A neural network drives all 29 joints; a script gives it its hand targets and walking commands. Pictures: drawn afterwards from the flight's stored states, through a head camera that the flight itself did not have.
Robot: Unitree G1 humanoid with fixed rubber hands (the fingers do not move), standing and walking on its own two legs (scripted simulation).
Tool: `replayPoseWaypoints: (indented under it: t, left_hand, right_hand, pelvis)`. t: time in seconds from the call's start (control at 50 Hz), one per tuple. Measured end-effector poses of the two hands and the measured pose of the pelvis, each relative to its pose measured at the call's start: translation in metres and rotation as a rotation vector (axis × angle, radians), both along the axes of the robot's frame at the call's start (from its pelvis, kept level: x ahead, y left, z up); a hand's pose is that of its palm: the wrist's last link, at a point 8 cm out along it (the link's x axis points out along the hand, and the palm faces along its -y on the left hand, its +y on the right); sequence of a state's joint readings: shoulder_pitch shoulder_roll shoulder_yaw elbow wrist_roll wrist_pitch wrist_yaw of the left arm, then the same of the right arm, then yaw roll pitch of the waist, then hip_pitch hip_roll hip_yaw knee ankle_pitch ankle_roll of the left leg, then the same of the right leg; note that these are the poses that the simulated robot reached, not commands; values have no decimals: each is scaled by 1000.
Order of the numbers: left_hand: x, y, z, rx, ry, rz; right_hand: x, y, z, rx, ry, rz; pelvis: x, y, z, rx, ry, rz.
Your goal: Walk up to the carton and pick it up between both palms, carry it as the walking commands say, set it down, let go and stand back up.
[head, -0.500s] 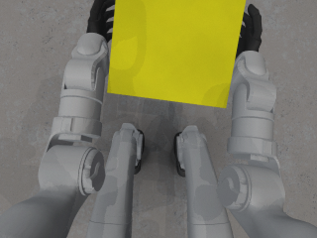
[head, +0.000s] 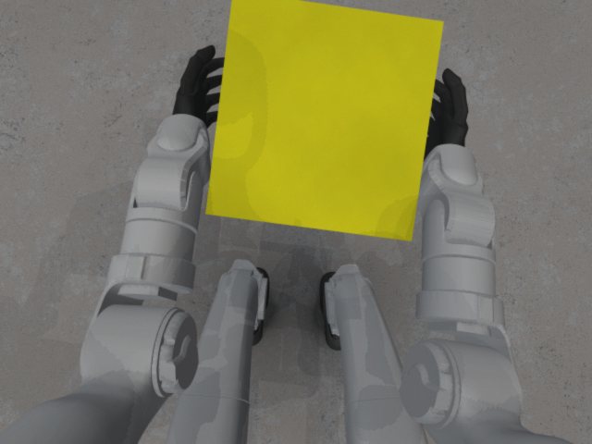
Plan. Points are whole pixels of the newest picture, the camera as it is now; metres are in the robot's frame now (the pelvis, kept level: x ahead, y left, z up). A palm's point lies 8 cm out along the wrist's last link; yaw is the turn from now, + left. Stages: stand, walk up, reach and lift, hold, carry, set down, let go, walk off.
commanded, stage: reach and lift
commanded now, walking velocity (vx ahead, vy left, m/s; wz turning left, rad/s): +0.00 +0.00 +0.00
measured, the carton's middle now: (314, 142) +0.47 -0.01 -0.12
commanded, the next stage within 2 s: none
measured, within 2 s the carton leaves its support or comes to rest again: neither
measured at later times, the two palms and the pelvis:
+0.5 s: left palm (146, 83) +0.46 +0.14 +0.05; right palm (503, 124) +0.43 -0.16 +0.05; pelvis +0.08 +0.00 +0.08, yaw +0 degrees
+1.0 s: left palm (122, 72) +0.44 +0.13 +0.11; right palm (578, 110) +0.42 -0.16 +0.12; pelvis +0.11 +0.00 +0.12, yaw +1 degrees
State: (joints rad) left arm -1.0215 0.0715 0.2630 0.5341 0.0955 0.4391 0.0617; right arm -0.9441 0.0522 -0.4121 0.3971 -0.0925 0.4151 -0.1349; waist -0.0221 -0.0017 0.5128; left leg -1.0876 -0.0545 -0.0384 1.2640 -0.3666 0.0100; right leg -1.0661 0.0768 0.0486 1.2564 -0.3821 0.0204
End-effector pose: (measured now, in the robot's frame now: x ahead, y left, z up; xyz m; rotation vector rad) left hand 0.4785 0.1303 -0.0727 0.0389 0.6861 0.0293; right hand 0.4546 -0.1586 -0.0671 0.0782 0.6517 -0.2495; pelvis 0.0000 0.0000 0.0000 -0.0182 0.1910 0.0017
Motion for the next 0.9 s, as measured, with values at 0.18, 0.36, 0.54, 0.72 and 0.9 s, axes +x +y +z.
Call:
replayPoseWaypoints:
  t: [0.18,0.36,0.54,0.72,0.9]
  left_hand:
    - [-7,-1,34,-9,14,0]
    - [-17,1,92,-16,50,9]
    - [-19,6,131,-10,42,9]
    - [-28,3,143,-8,44,-5]
    - [-35,-4,166,-9,37,-2]
  right_hand:
    - [-8,-1,35,-1,13,-6]
    - [-19,0,91,22,46,-15]
    - [-19,4,126,27,40,2]
    - [-27,1,143,1,45,20]
    - [-32,-6,170,-8,40,24]
  pelvis:
    - [14,-1,22,1,31,1]
    - [54,-3,54,4,116,7]
    - [84,-3,85,9,68,7]
    - [101,-2,106,10,38,16]
    - [110,-2,120,13,-28,14]
